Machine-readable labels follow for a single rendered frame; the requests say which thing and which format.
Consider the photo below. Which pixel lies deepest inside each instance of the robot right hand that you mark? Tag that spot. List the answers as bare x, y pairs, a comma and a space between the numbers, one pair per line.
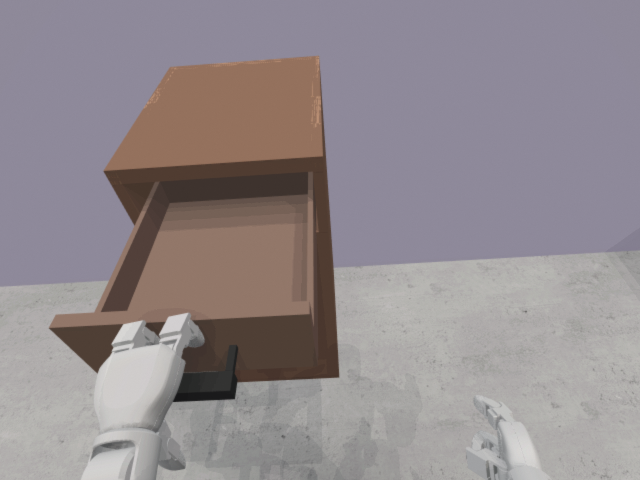
491, 457

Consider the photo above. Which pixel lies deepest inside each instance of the robot left hand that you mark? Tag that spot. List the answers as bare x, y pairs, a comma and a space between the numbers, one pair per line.
137, 384

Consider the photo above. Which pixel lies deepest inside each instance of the cabinet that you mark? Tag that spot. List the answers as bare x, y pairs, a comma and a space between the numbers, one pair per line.
238, 119

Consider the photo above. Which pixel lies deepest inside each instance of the drawer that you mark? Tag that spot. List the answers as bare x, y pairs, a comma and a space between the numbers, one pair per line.
237, 253

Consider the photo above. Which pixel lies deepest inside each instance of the left robot forearm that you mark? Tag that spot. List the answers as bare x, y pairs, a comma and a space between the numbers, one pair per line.
124, 454

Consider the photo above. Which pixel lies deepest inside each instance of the handle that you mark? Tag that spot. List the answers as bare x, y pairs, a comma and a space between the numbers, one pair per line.
203, 386

